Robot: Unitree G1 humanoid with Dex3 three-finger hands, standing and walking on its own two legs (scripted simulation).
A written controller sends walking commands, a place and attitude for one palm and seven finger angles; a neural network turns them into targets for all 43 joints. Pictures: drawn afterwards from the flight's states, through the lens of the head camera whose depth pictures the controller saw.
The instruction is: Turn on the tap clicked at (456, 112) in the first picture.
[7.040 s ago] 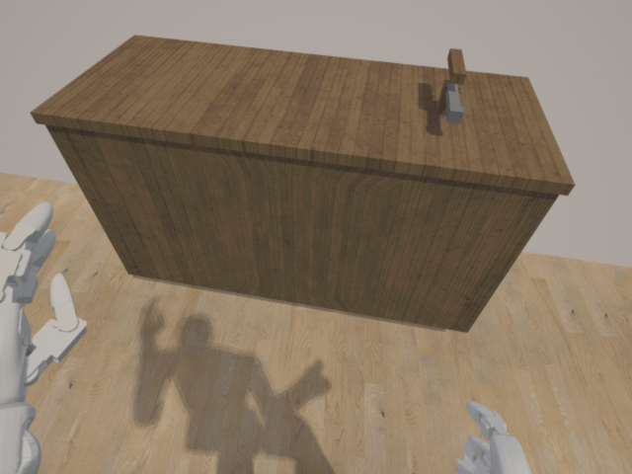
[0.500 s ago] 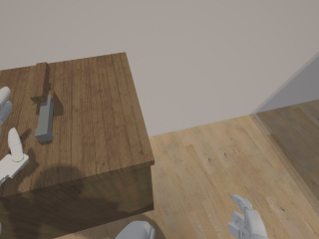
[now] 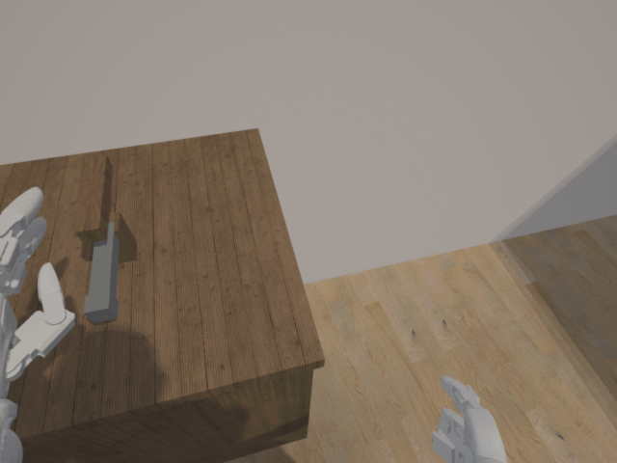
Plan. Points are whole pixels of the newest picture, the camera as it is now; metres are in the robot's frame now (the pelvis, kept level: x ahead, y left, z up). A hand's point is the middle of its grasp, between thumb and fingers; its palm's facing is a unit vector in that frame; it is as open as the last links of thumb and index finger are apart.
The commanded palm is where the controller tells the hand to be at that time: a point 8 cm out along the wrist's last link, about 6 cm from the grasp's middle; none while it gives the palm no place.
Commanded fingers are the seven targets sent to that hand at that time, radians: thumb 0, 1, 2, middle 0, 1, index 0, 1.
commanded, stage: come to a stop and stand still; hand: left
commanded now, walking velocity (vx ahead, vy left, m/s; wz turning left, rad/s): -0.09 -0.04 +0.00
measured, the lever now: (101, 307) +0.27 +0.29 +0.05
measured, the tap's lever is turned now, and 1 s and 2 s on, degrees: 0 0 0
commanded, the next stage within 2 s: look again from close up in 0.50 s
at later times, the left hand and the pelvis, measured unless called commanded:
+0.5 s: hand (33, 316) +0.20 +0.27 +0.16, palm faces +0.41 -0.84 -0.35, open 7.4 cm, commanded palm +0.15 +0.30 +0.18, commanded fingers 0.00 0.90 0.90 -0.20 -0.30 -0.20 -0.30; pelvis +0.00 +0.02 +0.01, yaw +1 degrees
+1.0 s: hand (17, 288) +0.24 +0.31 +0.15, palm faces +0.32 -0.85 -0.41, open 7.4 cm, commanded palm +0.17 +0.34 +0.18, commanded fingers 0.00 0.90 0.90 -0.20 -0.30 -0.20 -0.30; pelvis +0.01 +0.06 +0.00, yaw +0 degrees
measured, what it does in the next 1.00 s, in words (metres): shifts its weight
